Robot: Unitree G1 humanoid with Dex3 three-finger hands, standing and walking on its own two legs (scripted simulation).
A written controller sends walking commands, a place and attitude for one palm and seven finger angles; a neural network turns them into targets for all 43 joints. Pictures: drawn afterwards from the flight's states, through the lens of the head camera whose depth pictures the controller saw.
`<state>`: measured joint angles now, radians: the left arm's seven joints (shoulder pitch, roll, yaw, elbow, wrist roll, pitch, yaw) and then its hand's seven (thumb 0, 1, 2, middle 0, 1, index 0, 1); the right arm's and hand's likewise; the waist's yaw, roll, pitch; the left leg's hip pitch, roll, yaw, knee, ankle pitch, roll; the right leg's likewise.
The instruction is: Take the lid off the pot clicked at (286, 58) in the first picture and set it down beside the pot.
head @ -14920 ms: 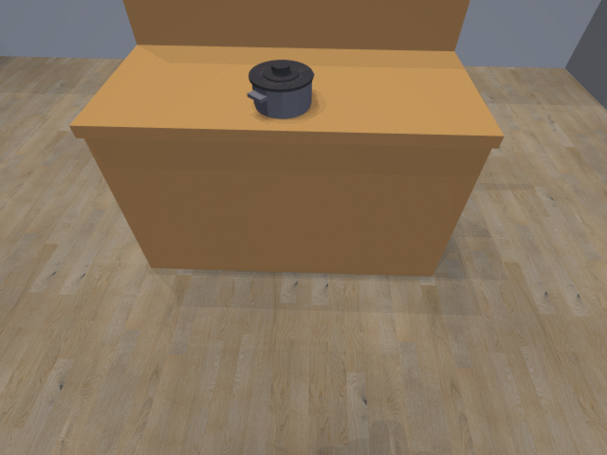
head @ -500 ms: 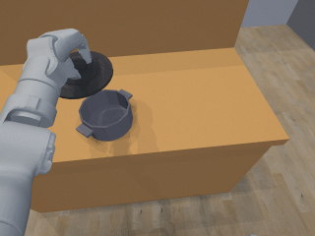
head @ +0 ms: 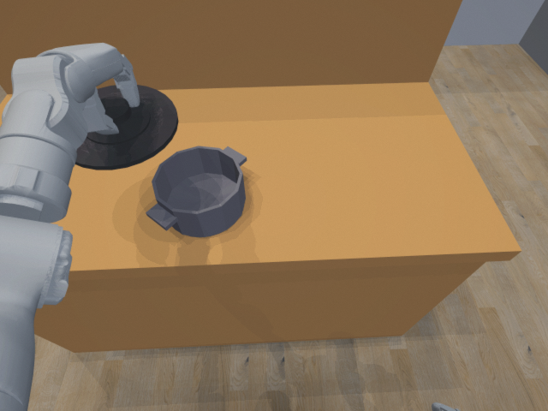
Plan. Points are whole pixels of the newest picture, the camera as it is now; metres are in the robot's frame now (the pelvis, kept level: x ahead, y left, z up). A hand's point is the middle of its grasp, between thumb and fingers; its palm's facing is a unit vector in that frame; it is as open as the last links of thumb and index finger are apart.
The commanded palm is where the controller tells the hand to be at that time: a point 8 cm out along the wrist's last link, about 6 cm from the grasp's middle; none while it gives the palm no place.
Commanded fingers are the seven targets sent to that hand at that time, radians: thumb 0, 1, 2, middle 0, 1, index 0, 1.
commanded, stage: move the lid sideways beside the pot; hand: left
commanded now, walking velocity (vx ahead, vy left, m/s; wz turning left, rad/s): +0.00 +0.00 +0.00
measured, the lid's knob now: (112, 110) +0.50 +0.23 +0.16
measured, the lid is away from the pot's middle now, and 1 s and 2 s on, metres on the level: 0.10 0.21 0.23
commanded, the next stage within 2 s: lower the lid onto the table in 1.32 s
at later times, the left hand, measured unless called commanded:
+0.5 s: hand (62, 113) +0.47 +0.28 +0.18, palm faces -0.36 -0.11 -0.93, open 8.1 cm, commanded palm +0.49 +0.30 +0.26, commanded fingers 0.00 0.63 0.96 -0.83 -1.10 -0.79 -1.06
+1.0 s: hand (15, 122) +0.46 +0.34 +0.18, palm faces -0.37 -0.13 -0.92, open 8.1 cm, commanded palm +0.49 +0.35 +0.26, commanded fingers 0.00 0.63 0.96 -0.83 -1.10 -0.79 -1.06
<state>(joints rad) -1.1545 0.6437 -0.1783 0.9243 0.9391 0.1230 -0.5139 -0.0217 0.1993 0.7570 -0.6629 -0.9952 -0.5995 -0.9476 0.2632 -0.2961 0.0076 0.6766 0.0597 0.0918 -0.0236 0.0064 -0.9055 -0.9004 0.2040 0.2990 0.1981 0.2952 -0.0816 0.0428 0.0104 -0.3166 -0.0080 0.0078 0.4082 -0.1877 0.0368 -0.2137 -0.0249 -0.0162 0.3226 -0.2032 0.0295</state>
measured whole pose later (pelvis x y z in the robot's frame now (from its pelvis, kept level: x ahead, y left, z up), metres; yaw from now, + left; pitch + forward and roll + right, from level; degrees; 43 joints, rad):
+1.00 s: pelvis +0.00 +0.00 +0.00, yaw +0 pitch +8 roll -2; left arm -1.15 0.91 -0.05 1.01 0.95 -0.05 -0.58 -0.02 0.20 0.76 -0.66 -1.00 -0.60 -0.95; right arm 0.26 -0.31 0.02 0.70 0.08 0.18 -0.04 0.00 -0.90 -0.90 0.21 0.30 0.20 0.30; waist -0.10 0.02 0.03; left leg -0.39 0.00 0.00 0.47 -0.22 0.04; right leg -0.26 -0.01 -0.02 0.33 -0.20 0.04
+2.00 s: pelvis +0.00 +0.01 -0.01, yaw -1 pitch +10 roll -3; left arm -1.14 0.97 -0.02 1.10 0.97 -0.10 -0.55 -0.02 0.21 0.76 -0.66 -1.00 -0.59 -0.95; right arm 0.30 -0.31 0.03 0.71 0.09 0.18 -0.06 0.00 -0.90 -0.90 0.21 0.30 0.20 0.30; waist -0.13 0.01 0.02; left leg -0.48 0.01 0.00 0.56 -0.25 0.05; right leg -0.34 0.00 -0.01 0.39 -0.22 0.04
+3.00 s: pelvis -0.01 +0.03 -0.02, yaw -2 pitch +13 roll -5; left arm -1.07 0.95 0.00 1.13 0.98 -0.17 -0.47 -0.02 0.21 0.76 -0.65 -1.00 -0.59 -0.94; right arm 0.34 -0.30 0.03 0.71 0.08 0.17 -0.09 0.00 -0.90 -0.90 0.21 0.30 0.20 0.30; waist -0.14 0.01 -0.02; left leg -0.62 0.02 0.01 0.69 -0.30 0.07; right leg -0.48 0.00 -0.01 0.50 -0.26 0.04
